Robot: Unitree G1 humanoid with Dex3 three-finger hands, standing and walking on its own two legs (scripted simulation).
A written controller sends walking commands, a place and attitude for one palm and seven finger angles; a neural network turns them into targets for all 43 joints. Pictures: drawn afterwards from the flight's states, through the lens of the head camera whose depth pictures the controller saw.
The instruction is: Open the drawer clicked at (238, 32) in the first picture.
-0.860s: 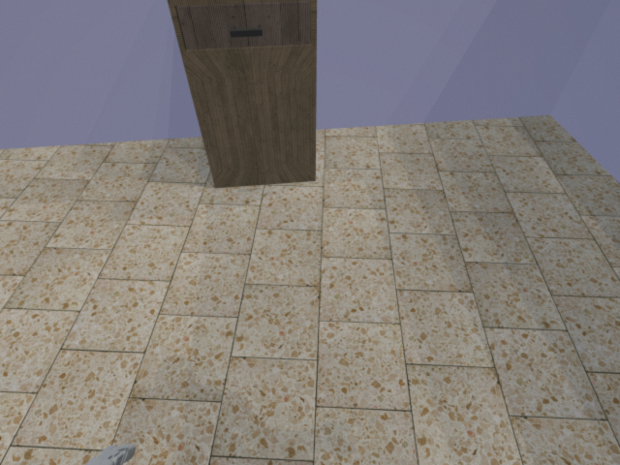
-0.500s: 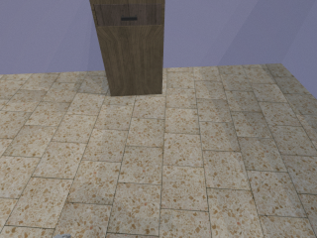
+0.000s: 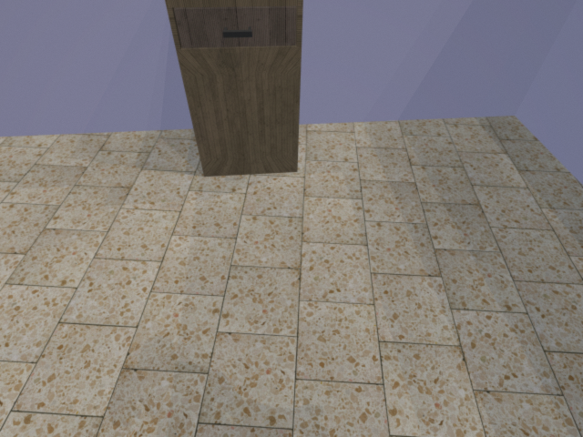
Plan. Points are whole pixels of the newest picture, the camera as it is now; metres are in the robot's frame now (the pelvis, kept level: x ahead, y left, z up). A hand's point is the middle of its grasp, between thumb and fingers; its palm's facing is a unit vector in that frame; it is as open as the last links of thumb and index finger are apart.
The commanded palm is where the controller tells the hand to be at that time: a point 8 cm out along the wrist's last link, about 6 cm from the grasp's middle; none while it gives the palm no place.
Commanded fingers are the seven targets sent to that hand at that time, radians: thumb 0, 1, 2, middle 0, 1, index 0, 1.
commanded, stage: look at it before walking up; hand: left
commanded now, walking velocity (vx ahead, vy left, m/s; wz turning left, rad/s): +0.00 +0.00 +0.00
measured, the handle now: (237, 31) +1.47 +0.30 -0.03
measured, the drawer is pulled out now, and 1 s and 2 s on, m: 0.00 0.00 0.00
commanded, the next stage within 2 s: walk to a spot facing it in 0.58 s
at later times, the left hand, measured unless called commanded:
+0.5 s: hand out of the picture +0.08 +0.25 -0.16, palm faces -0.03 -0.94 -0.33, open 7.4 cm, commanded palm none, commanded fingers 0.00 0.90 0.90 -0.20 -0.30 -0.20 -0.30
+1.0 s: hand out of the picture +0.04 +0.21 -0.19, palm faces +0.03 -0.98 -0.18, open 7.4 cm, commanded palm none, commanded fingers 0.00 0.90 0.90 -0.20 -0.30 -0.20 -0.30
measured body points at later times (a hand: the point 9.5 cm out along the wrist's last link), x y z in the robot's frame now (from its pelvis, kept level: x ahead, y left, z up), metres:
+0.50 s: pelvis +0.00 +0.00 +0.00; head +0.01 +0.01 +0.45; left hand +0.08 +0.30 -0.13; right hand +0.08 -0.29 -0.13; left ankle +0.01 +0.13 -0.74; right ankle +0.01 -0.11 -0.74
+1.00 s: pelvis +0.06 +0.02 -0.01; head +0.05 +0.03 +0.44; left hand +0.04 +0.26 -0.18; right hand +0.06 -0.24 -0.16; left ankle +0.02 +0.12 -0.74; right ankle +0.01 -0.11 -0.74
